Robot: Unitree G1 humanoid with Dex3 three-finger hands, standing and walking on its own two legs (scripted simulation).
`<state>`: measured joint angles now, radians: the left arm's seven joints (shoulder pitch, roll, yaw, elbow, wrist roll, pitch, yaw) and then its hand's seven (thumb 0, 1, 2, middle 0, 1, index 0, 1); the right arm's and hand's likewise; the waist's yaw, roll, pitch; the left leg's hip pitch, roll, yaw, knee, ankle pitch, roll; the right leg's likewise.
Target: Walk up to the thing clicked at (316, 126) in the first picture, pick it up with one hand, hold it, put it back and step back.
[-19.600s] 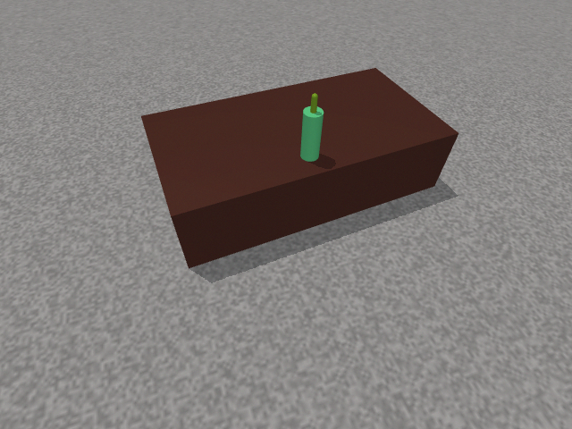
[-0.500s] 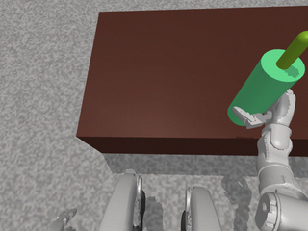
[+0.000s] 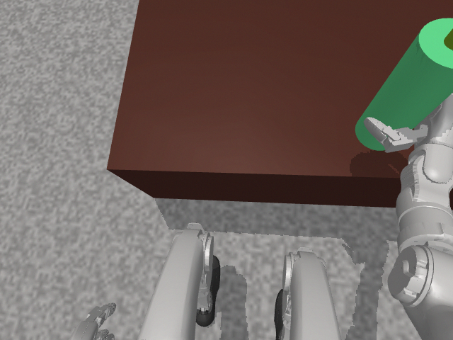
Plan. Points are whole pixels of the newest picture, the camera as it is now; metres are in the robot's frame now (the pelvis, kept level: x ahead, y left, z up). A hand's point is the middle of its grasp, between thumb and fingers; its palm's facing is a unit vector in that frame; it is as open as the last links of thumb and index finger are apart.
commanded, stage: crouch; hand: right
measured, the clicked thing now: (420, 81) +0.51 -0.21 +0.05
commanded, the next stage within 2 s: lower in 0.22 s
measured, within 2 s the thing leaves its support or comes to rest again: neither
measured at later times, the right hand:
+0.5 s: hand (391, 111) +0.53 -0.22 -0.05, palm faces +0.24 +0.97 -0.03, open 10.9 cm
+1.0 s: hand (378, 120) +0.54 -0.22 -0.11, palm faces +0.25 +0.97 -0.04, open 10.9 cm
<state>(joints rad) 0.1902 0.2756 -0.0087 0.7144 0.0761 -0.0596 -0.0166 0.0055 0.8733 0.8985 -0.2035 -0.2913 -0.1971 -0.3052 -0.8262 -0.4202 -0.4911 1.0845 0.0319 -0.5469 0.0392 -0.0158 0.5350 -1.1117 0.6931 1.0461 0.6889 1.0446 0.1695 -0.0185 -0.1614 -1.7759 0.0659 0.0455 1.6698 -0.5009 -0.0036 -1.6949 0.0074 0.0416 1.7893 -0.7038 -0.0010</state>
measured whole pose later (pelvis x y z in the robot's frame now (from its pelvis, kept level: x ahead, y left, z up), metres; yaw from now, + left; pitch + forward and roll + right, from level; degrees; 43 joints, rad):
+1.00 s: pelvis -0.02 +0.00 -0.10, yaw +0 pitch +37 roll +4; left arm 0.22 0.32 -0.05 0.68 0.10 -0.01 -0.04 0.00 0.87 0.90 -0.21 -0.30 -0.20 -0.32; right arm -1.04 -0.56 -0.55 1.21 -0.05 -0.51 0.02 -0.02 0.54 -1.11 0.70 1.04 0.69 1.04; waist 0.24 -0.03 -0.10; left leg -2.10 0.09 0.03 1.96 -0.51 -0.01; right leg -2.03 0.04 0.05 2.11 -0.73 -0.01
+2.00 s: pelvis -0.03 -0.01 -0.12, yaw +0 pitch +37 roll +5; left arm 0.24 0.33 -0.08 0.62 0.09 0.05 -0.05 0.00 0.89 0.87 -0.21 -0.30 -0.21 -0.31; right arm -1.12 -0.62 -0.54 1.19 -0.06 -0.48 0.04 -0.01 0.45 -0.09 0.25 0.15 0.23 0.15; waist 0.25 -0.03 -0.09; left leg -2.16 0.10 0.03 2.02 -0.50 -0.02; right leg -2.09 0.05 0.05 2.17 -0.72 -0.02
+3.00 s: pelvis +0.04 -0.01 +0.15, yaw +1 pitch +23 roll +5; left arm 0.31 0.28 -0.05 0.61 -0.02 0.03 0.06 0.01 0.90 0.90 -0.20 -0.28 -0.19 -0.30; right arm -0.48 -0.60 -0.44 0.85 0.01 -0.01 0.17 -0.01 0.56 -0.03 0.09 0.06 0.08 0.05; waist 0.12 0.00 -0.12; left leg -1.10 0.01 0.09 1.09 -0.39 -0.01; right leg -1.07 -0.04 0.07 1.24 -0.59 0.00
